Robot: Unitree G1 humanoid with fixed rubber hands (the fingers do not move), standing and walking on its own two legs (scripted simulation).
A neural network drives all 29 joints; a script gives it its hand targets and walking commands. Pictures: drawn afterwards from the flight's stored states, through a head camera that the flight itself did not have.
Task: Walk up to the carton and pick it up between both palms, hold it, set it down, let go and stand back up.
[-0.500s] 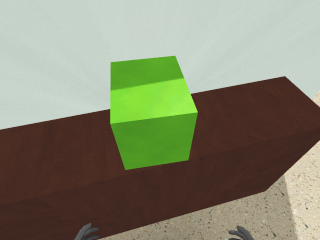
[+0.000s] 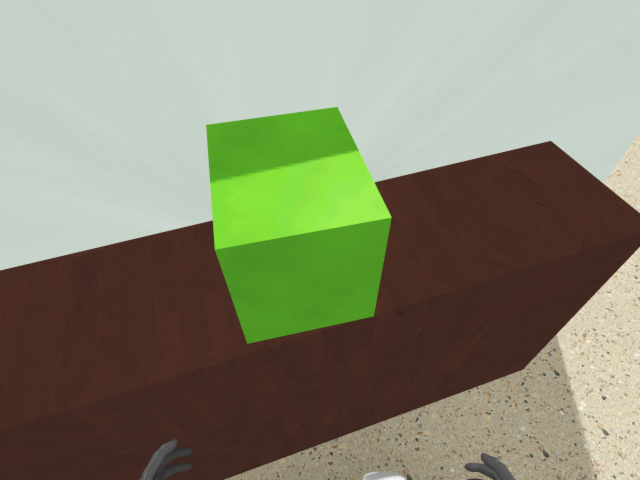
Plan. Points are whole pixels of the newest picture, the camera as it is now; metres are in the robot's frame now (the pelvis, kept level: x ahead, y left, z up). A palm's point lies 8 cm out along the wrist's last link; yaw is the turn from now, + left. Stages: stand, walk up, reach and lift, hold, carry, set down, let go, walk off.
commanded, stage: walk up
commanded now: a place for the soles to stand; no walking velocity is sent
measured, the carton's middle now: (292, 223) +0.46 +0.04 +0.04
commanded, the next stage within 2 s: reach and lift in 1.46 s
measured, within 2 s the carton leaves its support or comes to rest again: neither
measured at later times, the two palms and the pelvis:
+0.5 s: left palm (140, 473) +0.16 +0.23 -0.09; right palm out of the picture +0.08 -0.20 -0.10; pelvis +0.02 +0.03 +0.01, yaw +0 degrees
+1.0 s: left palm out of the picture +0.14 +0.23 -0.10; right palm out of the picture +0.10 -0.21 -0.10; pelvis +0.03 +0.02 +0.02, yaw +3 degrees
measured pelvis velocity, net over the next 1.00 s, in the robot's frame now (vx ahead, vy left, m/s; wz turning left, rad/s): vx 0.03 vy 0.02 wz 0.06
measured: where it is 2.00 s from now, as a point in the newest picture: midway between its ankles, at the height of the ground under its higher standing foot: outside the picture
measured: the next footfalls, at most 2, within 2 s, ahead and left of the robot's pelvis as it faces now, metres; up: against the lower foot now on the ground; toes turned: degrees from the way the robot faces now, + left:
none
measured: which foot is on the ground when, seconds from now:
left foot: down 0.00-1.00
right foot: down 0.00-1.00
